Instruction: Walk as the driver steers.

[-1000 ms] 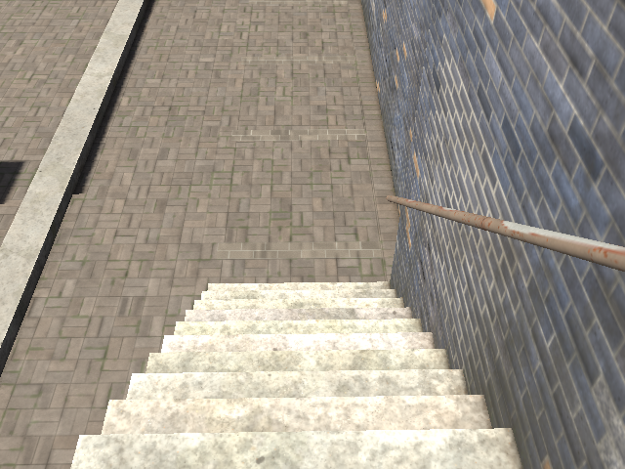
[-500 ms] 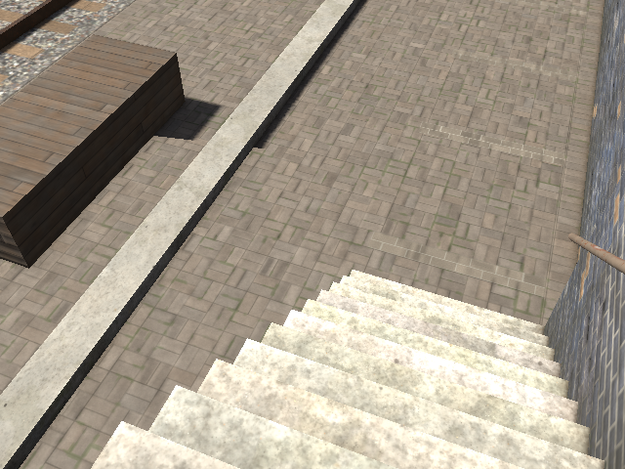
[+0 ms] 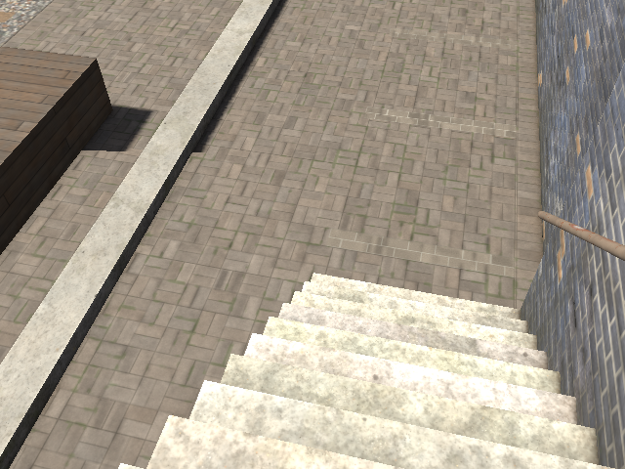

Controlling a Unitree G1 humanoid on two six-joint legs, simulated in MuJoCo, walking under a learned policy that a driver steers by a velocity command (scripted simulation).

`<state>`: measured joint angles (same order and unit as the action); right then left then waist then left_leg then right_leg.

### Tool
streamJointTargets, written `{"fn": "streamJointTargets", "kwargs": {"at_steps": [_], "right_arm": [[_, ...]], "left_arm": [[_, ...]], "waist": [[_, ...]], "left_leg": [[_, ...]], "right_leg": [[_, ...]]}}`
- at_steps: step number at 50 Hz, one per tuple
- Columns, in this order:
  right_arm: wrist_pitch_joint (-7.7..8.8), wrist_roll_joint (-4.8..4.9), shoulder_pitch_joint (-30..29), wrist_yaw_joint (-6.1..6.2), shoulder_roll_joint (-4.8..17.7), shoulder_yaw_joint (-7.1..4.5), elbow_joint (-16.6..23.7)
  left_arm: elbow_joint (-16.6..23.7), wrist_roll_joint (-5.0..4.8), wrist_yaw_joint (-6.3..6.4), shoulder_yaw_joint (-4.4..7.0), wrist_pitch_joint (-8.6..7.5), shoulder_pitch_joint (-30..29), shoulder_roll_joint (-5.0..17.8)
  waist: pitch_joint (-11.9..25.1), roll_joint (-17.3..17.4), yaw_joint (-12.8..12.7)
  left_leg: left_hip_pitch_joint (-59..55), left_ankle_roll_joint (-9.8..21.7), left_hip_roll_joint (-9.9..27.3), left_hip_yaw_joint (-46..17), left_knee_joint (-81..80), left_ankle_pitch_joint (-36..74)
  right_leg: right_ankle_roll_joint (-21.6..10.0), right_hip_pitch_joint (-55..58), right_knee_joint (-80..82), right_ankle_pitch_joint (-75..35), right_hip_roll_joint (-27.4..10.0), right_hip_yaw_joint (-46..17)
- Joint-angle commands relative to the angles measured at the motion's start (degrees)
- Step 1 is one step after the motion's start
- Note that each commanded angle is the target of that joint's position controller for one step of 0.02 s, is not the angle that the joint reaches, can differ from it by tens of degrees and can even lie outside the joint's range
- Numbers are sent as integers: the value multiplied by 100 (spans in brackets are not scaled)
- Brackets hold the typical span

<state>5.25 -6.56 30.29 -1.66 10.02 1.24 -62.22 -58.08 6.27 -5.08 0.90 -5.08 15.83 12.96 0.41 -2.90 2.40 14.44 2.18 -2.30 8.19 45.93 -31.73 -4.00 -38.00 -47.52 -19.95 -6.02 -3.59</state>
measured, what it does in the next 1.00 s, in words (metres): goes down, turning right: right foot 0.20 m lower, then left foot 0.20 m lower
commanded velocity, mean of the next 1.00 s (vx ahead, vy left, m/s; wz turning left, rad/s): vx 0.50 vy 0.00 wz -0.46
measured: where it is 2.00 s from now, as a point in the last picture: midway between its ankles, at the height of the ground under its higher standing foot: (417, 429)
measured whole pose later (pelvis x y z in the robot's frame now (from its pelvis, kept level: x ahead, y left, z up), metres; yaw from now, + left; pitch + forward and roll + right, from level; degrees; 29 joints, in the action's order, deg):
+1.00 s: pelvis +0.48 -0.12 -0.44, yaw -29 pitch +1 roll +4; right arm 6.5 -5.7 37.4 0.1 7.1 3.9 -66.2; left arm -54.0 6.6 -6.4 -2.6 -2.1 11.7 12.6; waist 1.3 -1.8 6.2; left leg 13.2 3.1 -1.3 13.0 58.5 -45.9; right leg -1.6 -36.6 -35.8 -25.2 -5.6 -4.0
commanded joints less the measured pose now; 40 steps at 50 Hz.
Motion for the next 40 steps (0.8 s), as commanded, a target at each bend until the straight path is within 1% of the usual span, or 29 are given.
{"fn": "streamJointTargets", "kwargs": {"at_steps": [1,4,6,7,8,9,10,11,12,13,14,16,17,18,20,22,26,28,29,30,31,33,34,35,36,37,38,39,40], "right_arm": [[186,-54,-478,-35,324,73,347],[68,98,340,30,569,60,143],[-172,71,446,61,909,-92,117],[-251,-23,127,-81,1175,-166,167],[-312,-92,-66,-306,1265,-215,57],[-306,70,850,-582,567,-238,32],[-121,362,-86,-656,377,-205,686],[8,534,-1369,-563,604,-234,1226],[114,615,-1682,-380,595,-231,1633],[119,501,-1467,-180,613,-229,1432],[93,221,-1044,-18,180,-49,1165],[-44,115,-1114,-69,58,-76,883],[-72,19,-1107,-279,-124,60,876],[-73,-115,-1113,-404,7,67,911],[-71,61,-1326,-290,381,45,1032],[-130,135,-1629,-176,449,11,1370],[-268,92,-2540,-235,624,19,1875],[-113,208,-1153,-155,840,-181,1243],[65,192,1030,-126,1217,-379,694],[27,201,1291,-195,1857,-569,674],[-76,16,1169,-274,2093,-707,750],[-242,-142,-93,-240,1284,-517,810],[-254,-115,-30,-235,551,-298,661],[-95,-94,-164,-37,-373,-1,561],[45,-30,-46,70,-253,-1,339],[227,112,-391,171,-186,37,464],[310,62,-160,163,-22,81,299],[372,-86,-226,151,334,35,148],[438,-16,-154,220,301,67,91]], "left_arm": [[138,0,53,-55,77,451,148],[393,99,81,-27,78,-141,300],[245,-41,112,53,13,-170,425],[-212,-189,142,198,-51,970,569],[-755,-149,230,422,-61,2464,956],[-1187,37,248,657,-4,3481,1817],[-1254,77,252,783,-133,3930,2178],[-1203,59,178,758,-201,3560,1963],[-871,-64,74,477,-176,2489,1065],[-886,-68,-5,270,-91,2076,482],[-639,78,56,-43,-86,1427,-253],[-299,-155,182,-155,-191,804,-271],[-348,-79,173,-174,-272,912,-37],[-311,-99,298,-283,-309,959,-213],[-178,-87,441,-278,-375,1152,18],[69,-22,402,-202,-348,991,480],[160,-245,272,-87,-153,1836,764],[148,-182,25,-112,67,1821,587],[345,-155,-214,-199,62,1724,274],[267,-462,-288,-275,-1,2925,-567],[750,-644,-246,-187,28,2477,-85],[896,-424,-83,-250,199,1528,-15],[631,-420,-79,-220,221,1677,52],[519,-221,-136,-260,254,1777,-148],[565,-150,-224,-262,242,1485,-240],[544,-159,-337,-221,180,1186,-134],[588,-200,-395,-187,157,692,-122],[484,-165,-456,-253,122,820,-291],[551,-60,-415,-235,109,883,-147]], "waist": [[-694,554,-455],[-970,395,-72],[-1001,160,18],[-784,-16,-597],[-517,-63,-1336],[813,-1462,-1148],[943,-1079,-1319],[376,-330,-1539],[-141,-90,-1090],[-566,215,-726],[-1012,933,-272],[-1050,334,-165],[-808,-240,-91],[-618,-49,-136],[-409,623,-338],[-332,209,-203],[-700,159,-774],[-183,312,-307],[637,733,359],[1920,1991,-104],[1824,997,261],[291,10,110],[-359,-130,-167],[-1014,69,-590],[-1187,592,-571],[-968,401,-377],[-825,632,-178],[-638,840,-441],[-544,584,-416]], "left_leg": [[2339,762,1532,-796,-454,1302],[963,589,1930,-1286,619,1703],[771,507,1864,-1128,1487,1823],[1206,469,1644,-753,2484,2441],[1735,172,1289,-846,4212,2010],[3340,-200,149,-105,7606,-1790],[4870,-239,48,-324,8041,-1742],[5873,-195,284,-478,7628,-1758],[6488,-62,690,-1252,6491,-915],[6222,101,977,-1459,6095,-479],[5319,257,1462,-1906,3846,1653],[2130,168,1106,-933,1539,4061],[1053,19,905,-694,2303,4774],[1577,18,1016,-1164,1550,5836],[690,-120,742,-1043,-94,7115],[-633,-381,363,-498,-93,5921],[1111,-31,545,-1138,-3414,3989],[-1034,298,793,-821,-4121,5421],[-3805,764,1252,-1068,-2960,6483],[-6100,2151,2691,-1432,-395,10999],[-5867,2552,3179,-2235,-487,10699],[-3194,1872,3055,-2286,-1719,5111],[-1542,1538,2452,-1606,-2048,4135],[165,1017,1866,-1060,-2293,3618],[786,719,1509,-909,-2266,3203],[1801,798,1243,-465,-2283,2925],[2319,907,1293,-559,-2463,2501],[2585,938,1284,-748,-2223,2608],[1756,910,1409,-909,-1943,2765]], "right_leg": [[196,2047,660,-443,32,103],[197,1460,1323,230,-1,235],[80,2220,2329,894,172,580],[53,3641,2725,687,520,1106],[-299,4996,3708,337,233,651],[-1517,7101,1223,-3863,-664,-194],[-1772,7775,945,-4750,-1023,-1077],[-1803,7281,1222,-3316,-1252,-1394],[-1881,5930,1572,-158,-1724,-2364],[-1897,4514,1855,1293,-1634,-2470],[-1409,2816,1832,1312,-1230,-1576],[-1311,-241,2109,1878,-69,-314],[-1241,-1121,1893,2645,241,-296],[-1149,-773,1360,3154,333,-560],[-911,-1184,383,3986,741,-495],[-932,-1828,80,4494,756,-799],[-1352,1759,-1002,3478,390,-2917],[-1055,1282,-2720,2958,856,-2485],[-581,-341,-4549,2266,1147,-1976],[-21,-2696,-7723,6803,1819,-757],[128,-3871,-8265,6576,1741,-547],[155,-4418,-7107,4994,657,-835],[-19,-3665,-6304,4168,364,-644],[-223,-2821,-4584,2397,-132,-596],[-290,-2562,-4211,1980,-110,-243],[-258,-1584,-2687,553,-19,-70],[-189,-899,-2442,10,19,183],[-124,-388,-2921,-260,16,44],[-138,-1028,-1878,-721,-48,-442]]}}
